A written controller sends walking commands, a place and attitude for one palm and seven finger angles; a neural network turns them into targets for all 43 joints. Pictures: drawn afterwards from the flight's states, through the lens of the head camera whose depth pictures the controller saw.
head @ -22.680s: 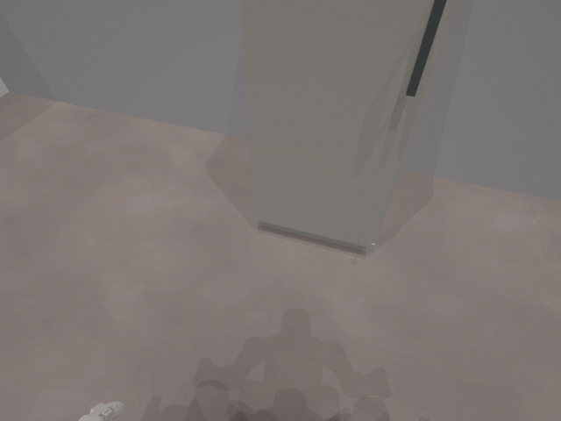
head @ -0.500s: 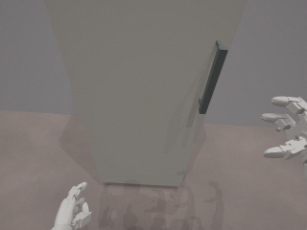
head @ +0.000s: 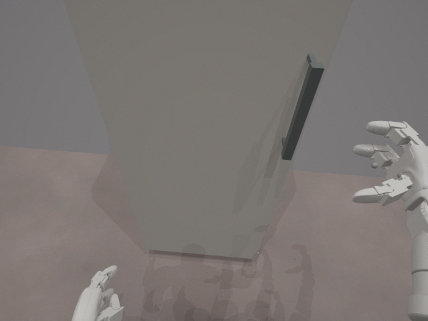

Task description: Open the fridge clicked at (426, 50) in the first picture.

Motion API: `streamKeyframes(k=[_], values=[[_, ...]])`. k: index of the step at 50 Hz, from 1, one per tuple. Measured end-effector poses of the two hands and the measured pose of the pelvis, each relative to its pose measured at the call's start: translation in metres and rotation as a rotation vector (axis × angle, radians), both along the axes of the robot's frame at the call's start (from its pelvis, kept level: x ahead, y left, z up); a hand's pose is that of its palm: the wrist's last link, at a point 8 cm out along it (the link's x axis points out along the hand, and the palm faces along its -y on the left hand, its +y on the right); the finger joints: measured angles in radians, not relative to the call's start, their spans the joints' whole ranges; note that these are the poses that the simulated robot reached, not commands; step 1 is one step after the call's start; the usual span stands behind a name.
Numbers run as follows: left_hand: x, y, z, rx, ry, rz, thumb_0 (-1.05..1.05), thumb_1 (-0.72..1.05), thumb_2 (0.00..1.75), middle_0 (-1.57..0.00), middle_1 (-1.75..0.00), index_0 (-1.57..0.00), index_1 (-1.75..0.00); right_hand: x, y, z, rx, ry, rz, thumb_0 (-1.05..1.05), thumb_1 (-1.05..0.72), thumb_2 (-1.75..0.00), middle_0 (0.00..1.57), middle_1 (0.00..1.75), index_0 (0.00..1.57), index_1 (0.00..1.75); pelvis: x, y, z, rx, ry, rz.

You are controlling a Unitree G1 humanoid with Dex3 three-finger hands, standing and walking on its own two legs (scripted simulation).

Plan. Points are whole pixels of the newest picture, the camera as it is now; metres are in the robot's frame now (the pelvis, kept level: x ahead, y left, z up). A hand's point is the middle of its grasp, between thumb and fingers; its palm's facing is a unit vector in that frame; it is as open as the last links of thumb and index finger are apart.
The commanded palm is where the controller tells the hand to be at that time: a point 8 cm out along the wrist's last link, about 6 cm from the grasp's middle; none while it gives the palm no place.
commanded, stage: move the hooked fingers beside the handle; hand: right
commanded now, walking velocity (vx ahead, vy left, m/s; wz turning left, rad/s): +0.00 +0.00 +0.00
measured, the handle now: (297, 111) +0.51 -0.15 +0.16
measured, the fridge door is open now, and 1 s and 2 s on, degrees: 0 0 0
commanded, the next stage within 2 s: feel for the door with the fingertips in 1.64 s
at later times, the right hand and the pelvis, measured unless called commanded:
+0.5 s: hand (345, 141) +0.40 -0.22 +0.17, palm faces +0.07 +1.00 -0.01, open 14.0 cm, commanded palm +0.38 -0.27 +0.17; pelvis +0.00 +0.00 +0.00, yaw +0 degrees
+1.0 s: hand (329, 124) +0.46 -0.21 +0.16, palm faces +0.07 +1.00 +0.00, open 14.0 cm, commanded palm +0.42 -0.27 +0.16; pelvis +0.02 +0.01 +0.00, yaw +3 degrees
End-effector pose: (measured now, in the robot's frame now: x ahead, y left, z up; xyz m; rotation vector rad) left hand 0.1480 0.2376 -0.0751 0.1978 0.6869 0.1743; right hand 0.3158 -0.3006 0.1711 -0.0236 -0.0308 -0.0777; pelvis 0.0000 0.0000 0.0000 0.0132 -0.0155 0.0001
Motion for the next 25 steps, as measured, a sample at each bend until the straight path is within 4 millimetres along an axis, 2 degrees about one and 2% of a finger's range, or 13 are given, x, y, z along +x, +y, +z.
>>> streamKeyframes(k=[5,12,20,25], values=[[0.003,-0.006,0.0,-0.011,-0.002,-0.005,0.01,0.9,0.9,-0.2,-0.3,-0.2,-0.3,0.011,0.014,0.007,0.004,-0.023,0.025,-0.01,0.51,-0.3,0.3,1.2,0.3,1.2,0.0,-0.002,0.0,-0.001,0.003,0.0],[-0.001,-0.008,-0.003,-0.023,0.023,0.003,0.01,0.9,0.9,-0.2,-0.3,-0.2,-0.3,0.03,0.022,-0.001,0.01,0.046,0.003,-0.01,0.5,-0.3,0.3,1.2,0.3,1.2,-0.001,-0.001,0.001,-0.003,0.012,0.003],[-0.017,0.004,-0.009,-0.008,0.085,0.033,0.01,0.9,0.9,-0.2,-0.3,-0.2,-0.3,0.044,0.025,0.006,0.007,0.005,-0.01,-0.01,0.5,-0.3,0.3,1.2,0.3,1.2,0.001,0.002,0.001,-0.003,0.016,0.007],[-0.029,0.013,-0.015,0.006,0.131,0.054,0.01,0.9,0.9,-0.2,-0.3,-0.2,-0.3,0.058,0.031,0.001,0.012,0.054,0.005,-0.01,0.5,-0.3,0.3,1.2,0.3,1.2,0.001,0.004,0.0,-0.002,0.026,0.001]])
